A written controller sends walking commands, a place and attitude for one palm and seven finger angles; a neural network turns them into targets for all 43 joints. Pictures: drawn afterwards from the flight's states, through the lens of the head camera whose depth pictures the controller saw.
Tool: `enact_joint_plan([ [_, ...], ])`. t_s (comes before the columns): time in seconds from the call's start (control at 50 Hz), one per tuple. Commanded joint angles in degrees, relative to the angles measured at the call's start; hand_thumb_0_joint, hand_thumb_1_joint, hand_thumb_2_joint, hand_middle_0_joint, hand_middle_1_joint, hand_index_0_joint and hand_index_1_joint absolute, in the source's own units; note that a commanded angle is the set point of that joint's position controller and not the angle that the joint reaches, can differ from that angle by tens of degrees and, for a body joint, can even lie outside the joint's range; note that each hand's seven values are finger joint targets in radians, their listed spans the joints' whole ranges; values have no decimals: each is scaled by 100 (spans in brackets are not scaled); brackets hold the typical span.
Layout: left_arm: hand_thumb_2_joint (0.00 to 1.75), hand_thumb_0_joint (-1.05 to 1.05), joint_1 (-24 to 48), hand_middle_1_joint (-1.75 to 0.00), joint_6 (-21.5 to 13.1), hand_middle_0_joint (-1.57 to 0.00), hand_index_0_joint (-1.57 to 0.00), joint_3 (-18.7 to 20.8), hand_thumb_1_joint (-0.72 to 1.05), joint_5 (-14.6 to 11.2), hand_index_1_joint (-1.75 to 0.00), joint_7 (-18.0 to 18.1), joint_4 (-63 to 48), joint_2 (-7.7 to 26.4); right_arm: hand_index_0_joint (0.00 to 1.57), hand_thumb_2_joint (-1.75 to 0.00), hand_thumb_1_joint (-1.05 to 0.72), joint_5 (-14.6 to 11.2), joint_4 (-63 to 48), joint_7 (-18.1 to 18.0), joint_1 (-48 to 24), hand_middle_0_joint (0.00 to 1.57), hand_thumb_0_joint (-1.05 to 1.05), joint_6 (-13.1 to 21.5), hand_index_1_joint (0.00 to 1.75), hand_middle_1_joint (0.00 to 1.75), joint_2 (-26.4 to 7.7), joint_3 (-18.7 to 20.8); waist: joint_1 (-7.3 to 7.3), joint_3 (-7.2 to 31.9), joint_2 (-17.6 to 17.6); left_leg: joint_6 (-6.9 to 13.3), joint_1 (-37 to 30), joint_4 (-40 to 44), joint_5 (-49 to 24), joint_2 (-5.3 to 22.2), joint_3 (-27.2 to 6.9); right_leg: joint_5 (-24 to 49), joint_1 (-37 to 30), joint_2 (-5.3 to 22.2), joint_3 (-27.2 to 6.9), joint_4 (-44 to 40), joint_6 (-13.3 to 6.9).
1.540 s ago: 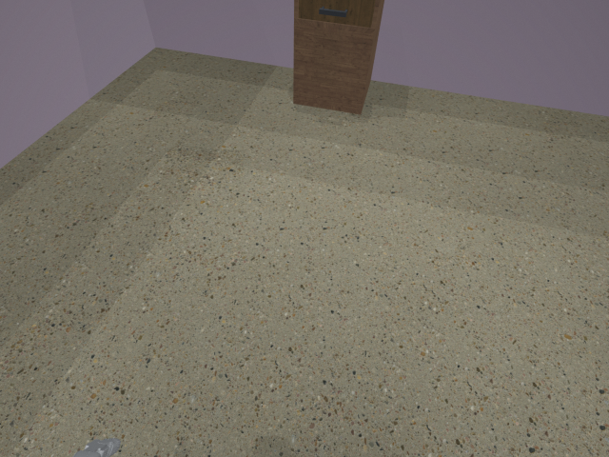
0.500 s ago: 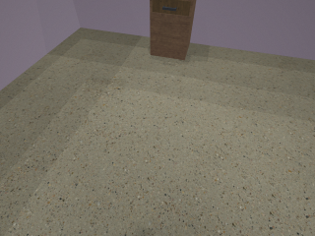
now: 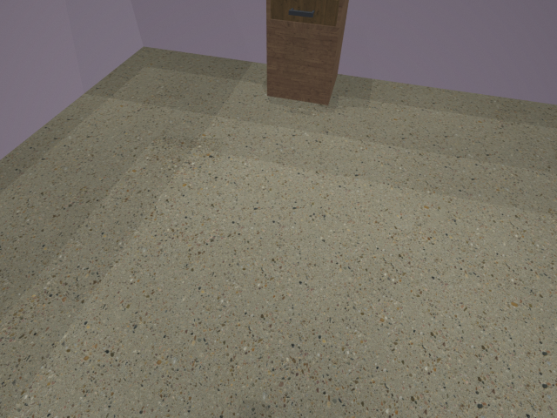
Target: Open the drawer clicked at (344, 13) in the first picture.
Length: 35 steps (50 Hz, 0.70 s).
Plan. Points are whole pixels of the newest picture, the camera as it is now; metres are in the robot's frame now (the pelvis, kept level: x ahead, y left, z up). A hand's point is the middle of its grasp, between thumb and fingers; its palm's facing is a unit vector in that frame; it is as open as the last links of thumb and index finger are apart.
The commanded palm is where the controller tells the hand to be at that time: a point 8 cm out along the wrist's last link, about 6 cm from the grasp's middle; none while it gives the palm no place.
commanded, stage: walk to a spot facing it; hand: left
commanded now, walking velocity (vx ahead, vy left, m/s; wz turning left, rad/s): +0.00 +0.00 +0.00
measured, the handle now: (301, 12) +2.15 -0.02 -0.21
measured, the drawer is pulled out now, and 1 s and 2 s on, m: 0.00 0.00 0.00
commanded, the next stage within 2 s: none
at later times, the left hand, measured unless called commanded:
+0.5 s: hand out of the picture +0.05 +0.20 -0.19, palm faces -0.05 -0.99 -0.16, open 7.4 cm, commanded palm none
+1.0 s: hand (211, 343) +0.28 +0.15 -0.19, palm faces +0.00 -0.98 -0.17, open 7.3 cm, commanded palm none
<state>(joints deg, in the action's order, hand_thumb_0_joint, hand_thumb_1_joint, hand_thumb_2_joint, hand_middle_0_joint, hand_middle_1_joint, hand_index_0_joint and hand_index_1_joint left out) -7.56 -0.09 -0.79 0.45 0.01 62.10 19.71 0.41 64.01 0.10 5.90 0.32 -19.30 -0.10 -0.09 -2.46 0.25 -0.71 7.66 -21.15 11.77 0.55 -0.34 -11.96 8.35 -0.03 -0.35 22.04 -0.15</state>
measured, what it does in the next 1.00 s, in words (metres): walks ahead: right foot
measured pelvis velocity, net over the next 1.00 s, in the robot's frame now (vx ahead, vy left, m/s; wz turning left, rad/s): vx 0.26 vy -0.03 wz -0.02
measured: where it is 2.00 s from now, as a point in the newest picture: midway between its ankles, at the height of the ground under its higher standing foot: (298, 288)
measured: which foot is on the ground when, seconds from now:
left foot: down 0.00-0.72, up 0.74-1.00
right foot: down 0.00-0.40, up 0.42-0.68, down 0.70-1.00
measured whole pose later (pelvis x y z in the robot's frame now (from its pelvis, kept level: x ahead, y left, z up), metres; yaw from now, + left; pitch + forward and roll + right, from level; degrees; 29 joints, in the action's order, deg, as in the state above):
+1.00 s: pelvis +0.26 -0.03 -0.01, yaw -1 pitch +0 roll -2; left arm -16.4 -2.7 2.4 1.6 0.4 61.8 10.4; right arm 1.4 58.8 1.1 12.2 1.6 -9.7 3.7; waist -1.0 -0.8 0.4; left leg -0.6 28.9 -48.1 15.6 8.5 5.8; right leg -15.6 9.8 0.9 9.8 25.9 -1.6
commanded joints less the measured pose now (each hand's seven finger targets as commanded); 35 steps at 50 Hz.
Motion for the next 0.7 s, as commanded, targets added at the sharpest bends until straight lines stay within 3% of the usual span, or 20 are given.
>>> enact_joint_plan([
  [0.0,90,0,197,-30,-158,-20,-20,267,90,16,-30,66,-333,1180,20,-90,-90,-4,-382,-77,-243,20,0,154,30,30,-1187,201,14,498,-3,213,-152,279,-897,626,-494,938,-71,707,-617,-369,-169],
  [0.08,90,0,189,-30,-164,-20,-20,269,90,13,-30,71,-331,1171,20,-90,-90,-7,-377,-81,-254,20,0,157,30,30,-1175,199,23,503,-5,207,-167,277,-1002,631,-493,1065,-117,712,-593,-353,-165],
  [0.12,90,0,-243,-30,-43,-20,-20,112,90,17,-30,93,-141,445,20,-90,-90,41,-210,-44,135,20,0,41,30,30,-417,16,33,504,93,93,-103,164,-125,548,-326,-100,-71,672,-584,-403,-69],
  [0.16,90,0,-433,-30,25,-20,-20,151,90,58,-30,44,-122,486,20,-90,-90,84,-187,-18,332,20,0,-12,30,30,-405,40,50,113,179,117,347,58,1142,408,-282,-1602,229,625,-797,-519,-156],
  [0.2,90,0,-599,-30,46,-20,-20,218,90,81,-30,-13,-173,543,20,-90,-90,111,-255,-3,399,20,0,-19,30,30,-391,76,87,-392,315,144,863,-149,1803,301,-239,-2344,507,648,-1047,-617,-295],
  [0.24,90,0,-826,-30,23,-20,-20,283,90,76,-30,-30,-215,552,20,-90,-90,108,-317,-3,536,20,0,17,30,30,-322,97,100,-489,454,161,1129,-570,1793,221,-82,-2559,470,774,-1285,-655,-478],
  [0.28,90,0,-951,-30,-35,-20,-20,344,90,54,-30,-29,-244,520,20,-90,-90,92,-359,-12,766,20,0,101,30,30,-185,115,43,-385,500,182,1072,-906,1379,203,79,-2242,394,938,-1418,-559,-642],
  [0.32,90,0,-985,-30,-83,-20,-20,379,90,48,-30,-24,-272,407,20,-90,-90,76,-336,-26,1036,20,0,173,30,30,-108,142,-54,-367,356,221,769,-876,1224,268,113,-1753,595,885,-1245,-220,-670],
  [0.34,90,0,-909,-30,-96,-20,-20,382,90,62,-30,-30,-296,307,20,-90,-90,69,-297,-28,1242,20,0,194,30,30,-113,166,-171,-417,129,277,519,-662,1303,381,-69,-1630,889,695,-1001,121,-612],
  [0.36,90,0,-761,-30,-104,-20,-20,368,90,62,-30,-46,-380,116,20,-90,-90,76,-182,-46,1636,20,0,240,30,30,-183,197,-326,-505,-494,491,62,-111,1185,775,-696,-1372,1418,309,-500,973,-429],
  [0.38,90,0,-534,-30,-135,-20,-20,324,90,63,-30,-61,-523,-204,20,-90,-90,115,32,-89,2276,20,0,295,30,30,-466,291,-552,-498,-1544,894,-726,619,820,1591,-1906,-1153,2326,-174,369,2535,-196],
  [0.4,90,0,-54,-30,-227,-20,-20,286,90,83,-30,-29,-778,-245,20,-90,-90,128,175,-157,2824,20,0,334,30,30,-417,311,-722,-706,-1578,1280,-1462,833,-594,2076,-2614,-1915,3453,-105,265,3457,-145],
  [0.42,90,0,126,-30,-278,-20,-20,327,90,77,-30,-26,-831,-210,20,-90,-90,106,225,-200,2924,20,0,359,30,30,-231,261,-680,-761,-981,1484,-1618,626,-1751,2255,-2501,-1882,3762,236,11,3917,-160],
  [0.44,90,0,212,-30,-307,-20,-20,342,90,76,-30,-63,-822,-220,20,-90,-90,90,182,-211,2836,20,0,384,30,30,-96,251,-614,-694,-622,1482,-1581,497,-2247,2219,-2196,-1801,3740,431,-25,3993,-145],
  [0.5,90,0,143,-30,-216,-20,-20,354,90,62,-30,-165,-802,-551,20,-90,-90,107,115,-233,2479,20,0,446,30,30,46,267,-335,-673,-791,1201,-931,807,-1482,1756,-1216,-1265,3128,620,224,3444,-58],
  [0.58,90,0,157,-30,-185,-20,-20,352,90,49,-30,-229,-820,-796,20,-90,-90,116,201,-226,2380,20,0,451,30,30,161,279,-186,-650,-913,913,-196,861,-1370,1324,-364,-477,1810,394,789,1908,-82],
  [0.62,90,0,-419,-30,-198,-20,-20,413,90,55,-30,-199,-625,-712,20,-90,-90,85,253,-226,2278,20,0,427,30,30,88,311,141,-360,-768,810,-48,267,-2181,1277,-115,-128,798,161,955,1447,-204],
  [0.64,90,0,-982,-30,-222,-20,-20,459,90,71,-30,-171,-453,-579,20,-90,-90,63,261,-208,2263,20,0,420,30,30,73,323,406,-42,-452,687,120,-426,-2551,1117,72,119,-30,2,1054,1191,-266],
  [0.66,90,0,-1738,-30,-284,-20,-20,537,90,108,-30,-125,-209,-340,20,-90,-90,29,252,-178,2267,20,0,430,30,30,165,326,717,292,-203,497,670,-1470,-2345,883,299,182,-1128,130,845,1019,-357],
  [0.68,90,0,-2567,-30,-373,-20,-20,704,90,153,-30,-31,-17,250,20,-90,-90,-21,136,-102,2340,20,0,456,30,30,479,271,1026,900,918,290,1773,-3315,-709,478,617,-762,-2226,1491,-811,449,-810],
])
